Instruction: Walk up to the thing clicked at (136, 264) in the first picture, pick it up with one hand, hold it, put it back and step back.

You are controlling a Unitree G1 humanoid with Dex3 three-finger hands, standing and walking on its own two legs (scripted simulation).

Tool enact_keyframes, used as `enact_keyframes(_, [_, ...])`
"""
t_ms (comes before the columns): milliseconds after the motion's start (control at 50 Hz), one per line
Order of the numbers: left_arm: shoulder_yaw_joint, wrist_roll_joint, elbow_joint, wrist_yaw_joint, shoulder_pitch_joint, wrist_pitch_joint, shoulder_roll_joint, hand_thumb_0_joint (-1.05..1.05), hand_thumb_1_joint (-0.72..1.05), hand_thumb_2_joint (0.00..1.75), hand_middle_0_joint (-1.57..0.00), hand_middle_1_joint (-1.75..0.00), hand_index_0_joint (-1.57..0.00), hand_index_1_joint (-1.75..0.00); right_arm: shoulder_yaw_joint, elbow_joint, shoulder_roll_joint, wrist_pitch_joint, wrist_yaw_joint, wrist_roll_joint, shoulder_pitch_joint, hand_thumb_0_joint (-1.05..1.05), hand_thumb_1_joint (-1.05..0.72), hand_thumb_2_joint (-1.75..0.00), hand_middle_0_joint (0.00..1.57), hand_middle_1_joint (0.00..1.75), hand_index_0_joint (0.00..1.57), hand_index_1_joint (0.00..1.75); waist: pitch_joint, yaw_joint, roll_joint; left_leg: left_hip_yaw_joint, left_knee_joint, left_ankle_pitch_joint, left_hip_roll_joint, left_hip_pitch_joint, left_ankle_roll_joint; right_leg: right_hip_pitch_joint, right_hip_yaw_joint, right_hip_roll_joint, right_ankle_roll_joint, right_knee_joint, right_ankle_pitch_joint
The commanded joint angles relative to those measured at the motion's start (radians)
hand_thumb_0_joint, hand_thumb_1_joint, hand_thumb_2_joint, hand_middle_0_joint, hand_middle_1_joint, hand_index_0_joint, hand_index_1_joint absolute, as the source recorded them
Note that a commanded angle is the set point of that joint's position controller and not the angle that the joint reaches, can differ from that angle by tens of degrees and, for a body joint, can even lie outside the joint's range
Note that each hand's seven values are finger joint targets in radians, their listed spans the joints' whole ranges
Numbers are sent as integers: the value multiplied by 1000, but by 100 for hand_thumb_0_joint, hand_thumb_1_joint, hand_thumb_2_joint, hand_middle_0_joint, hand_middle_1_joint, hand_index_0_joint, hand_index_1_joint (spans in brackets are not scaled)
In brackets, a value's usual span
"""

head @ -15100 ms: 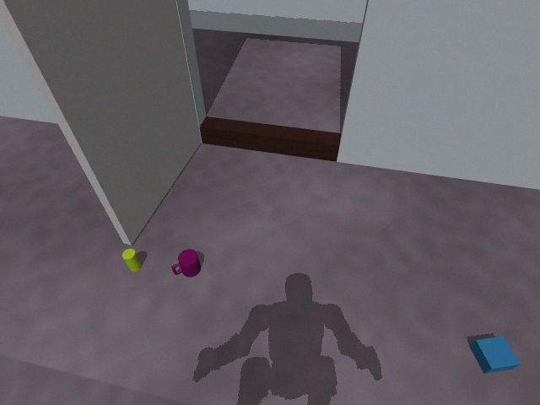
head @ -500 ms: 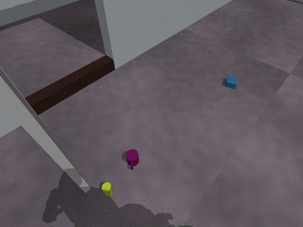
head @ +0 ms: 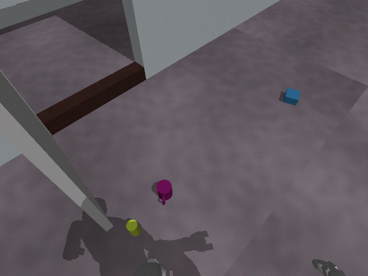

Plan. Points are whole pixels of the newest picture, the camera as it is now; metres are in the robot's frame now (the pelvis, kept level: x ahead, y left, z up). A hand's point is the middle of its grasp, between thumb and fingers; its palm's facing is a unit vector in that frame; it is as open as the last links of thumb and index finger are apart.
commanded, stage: walk up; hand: left
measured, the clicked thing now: (133, 228) +0.42 +0.27 -0.69
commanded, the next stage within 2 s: none
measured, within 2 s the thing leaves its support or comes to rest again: neither
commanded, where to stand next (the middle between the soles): +0.04 +0.00 m, yaw +3 degrees
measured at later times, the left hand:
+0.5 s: hand out of the picture +0.06 +0.28 -0.13, palm faces +0.03 -0.93 -0.37, open 7.4 cm
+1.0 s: hand out of the picture +0.09 +0.27 -0.12, palm faces +0.06 -0.93 -0.36, open 7.4 cm
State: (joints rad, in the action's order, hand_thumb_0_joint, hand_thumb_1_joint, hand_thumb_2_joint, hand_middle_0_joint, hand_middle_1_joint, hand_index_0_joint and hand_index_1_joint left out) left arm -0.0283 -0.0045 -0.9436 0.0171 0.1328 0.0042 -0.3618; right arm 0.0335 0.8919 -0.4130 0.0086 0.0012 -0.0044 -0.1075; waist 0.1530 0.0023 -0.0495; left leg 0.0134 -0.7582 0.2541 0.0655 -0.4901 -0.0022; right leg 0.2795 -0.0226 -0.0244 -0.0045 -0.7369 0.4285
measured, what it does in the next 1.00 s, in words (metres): stands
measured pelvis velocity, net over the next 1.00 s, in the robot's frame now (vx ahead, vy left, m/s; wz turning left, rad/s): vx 0.00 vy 0.00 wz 0.06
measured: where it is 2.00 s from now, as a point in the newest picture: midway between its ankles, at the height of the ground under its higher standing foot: outside the picture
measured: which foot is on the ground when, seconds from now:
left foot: down 0.00-1.00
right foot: down 0.00-1.00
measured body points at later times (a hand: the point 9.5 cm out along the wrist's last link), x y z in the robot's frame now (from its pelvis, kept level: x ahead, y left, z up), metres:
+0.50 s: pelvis -0.02 +0.01 +0.02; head +0.00 +0.01 +0.47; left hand +0.06 +0.33 -0.10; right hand +0.07 -0.28 -0.11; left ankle +0.06 +0.13 -0.71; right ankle -0.02 -0.12 -0.71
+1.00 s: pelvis +0.00 +0.00 +0.03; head +0.02 +0.00 +0.48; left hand +0.08 +0.32 -0.10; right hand +0.12 -0.29 -0.10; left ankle +0.06 +0.13 -0.71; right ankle -0.02 -0.12 -0.71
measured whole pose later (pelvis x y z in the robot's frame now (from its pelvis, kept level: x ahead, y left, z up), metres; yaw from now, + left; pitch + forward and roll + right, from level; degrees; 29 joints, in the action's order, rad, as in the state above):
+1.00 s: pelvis +0.00 +0.00 +0.03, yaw +3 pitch -2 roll -1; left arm -0.03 -0.01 -1.11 0.00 0.06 0.01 -0.35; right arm 0.03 1.09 -0.37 0.01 0.03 -0.01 -0.06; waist 0.08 0.00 -0.03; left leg 0.06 -0.48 0.16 0.01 -0.28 0.01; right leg 0.12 -0.06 0.02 0.01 -0.46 0.30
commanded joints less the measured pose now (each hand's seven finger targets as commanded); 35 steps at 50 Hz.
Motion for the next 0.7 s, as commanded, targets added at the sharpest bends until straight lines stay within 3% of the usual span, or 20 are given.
enact_keyframes(0, [-84,-16,63,29,-54,39,-341,0,90,90,-20,-30,-20,-30,61,-54,-177,-6,-14,-1,19,0,-90,-90,20,30,20,30,-146,-10,170,49,-114,217,-35,119,-24,105,390,375,-231,242,-496])
enact_keyframes(20, [-78,-13,63,27,-70,42,-318,0,90,90,-20,-30,-20,-30,60,-40,-177,-11,-8,3,1,0,-90,-90,20,30,20,30,-129,-26,149,35,-56,169,-36,128,-28,76,286,315,-192,202,-540])
enact_keyframes(40, [-74,-12,53,26,-66,42,-299,0,90,90,-20,-30,-20,-30,58,-32,-168,-15,-2,7,8,0,-90,-90,20,30,20,30,-122,-26,141,18,1,27,-49,138,-36,57,208,267,-149,187,-568])
enact_keyframes(60, [-75,-13,51,26,-83,43,-295,0,90,90,-20,-30,-20,-30,55,-23,-156,-18,1,11,-10,0,-90,-90,20,30,20,30,-141,-34,149,10,42,-168,-40,196,-41,64,175,233,-108,174,-513])
enact_keyframes(100, [-65,-8,44,22,-64,44,-269,0,90,90,-20,-30,-20,-30,59,-10,-171,-26,3,7,-8,0,-90,-90,20,30,20,30,-195,-20,133,41,82,-349,-3,289,-75,58,129,173,-67,112,-488])
enact_keyframes(140, [-58,-4,38,16,-8,42,-242,0,90,90,-20,-30,-20,-30,61,-7,-208,-34,4,0,18,0,-90,-90,20,30,20,30,-236,9,78,155,111,-290,64,320,-115,88,121,129,-54,93,-264])
enact_keyframes(160, [-52,-4,14,15,-13,37,-230,0,90,90,-20,-30,-20,-30,61,-2,-202,-31,8,1,38,0,-90,-90,20,30,20,30,-240,9,56,195,152,-171,77,255,-123,42,119,118,-48,131,-111])
enact_keyframes(180, [-50,-9,-1,14,-20,37,-222,0,90,90,-20,-30,-20,-30,53,4,-185,-25,12,3,57,0,-90,-90,20,30,20,30,-224,19,46,195,183,-77,69,207,-96,4,133,129,-53,196,-22])
enact_keyframes(240, [-56,-14,2,4,-79,35,-269,0,90,90,-20,-30,-20,-30,47,31,-192,-15,14,-4,51,0,-90,-90,20,30,20,30,-157,-15,94,111,189,103,-9,214,-49,99,209,188,-89,281,78])
enact_keyframes(280, [-48,-10,-10,1,-97,30,-247,0,90,90,-20,-30,-20,-30,49,58,-200,-17,16,-10,44,0,-90,-90,20,30,20,30,-134,-22,39,159,271,153,20,221,-52,108,150,157,-74,265,80])
enact_keyframes(320, [-44,-3,-33,-2,-62,28,-223,0,90,90,-20,-30,-20,-30,43,58,-200,-20,23,-14,82,0,-90,-90,20,30,20,30,-116,11,2,239,356,221,67,142,-73,35,91,101,-56,248,84])
enact_keyframes(360, [-46,-2,-51,-6,-51,28,-218,0,90,90,-20,-30,-20,-30,35,66,-195,-20,25,-16,84,0,-90,-90,20,30,20,30,-105,19,0,256,416,300,73,85,-67,-21,81,85,-53,257,85])
enact_keyframes(400, [-48,-1,-63,-10,-38,28,-215,0,90,90,-20,-30,-20,-30,30,78,-189,-23,25,-16,77,0,-90,-90,20,30,20,30,-124,23,-7,248,438,289,68,90,-50,-64,81,88,-54,266,53])
enact_keyframes(440, [-47,-1,-72,-10,-36,31,-209,0,90,90,-20,-30,-20,-30,27,87,-180,-28,23,-14,81,0,-90,-90,20,30,20,30,-157,24,-16,228,419,212,61,132,-44,-85,84,96,-52,287,6])
enact_keyframes(540, [-47,-6,-80,-9,-66,37,-221,0,90,90,-20,-30,-20,-30,28,105,-171,-28,21,-11,70,0,-90,-90,20,30,20,30,-158,4,6,190,390,131,42,184,-38,-57,105,122,-50,356,-7])
enact_keyframes(680, [-46,-7,-94,-4,-79,44,-226,0,90,90,-20,-30,-20,-30,26,123,-161,-29,18,-1,62,0,-90,-90,20,30,20,30,-178,-7,38,153,342,-72,31,238,-37,-79,101,146,-43,385,-146])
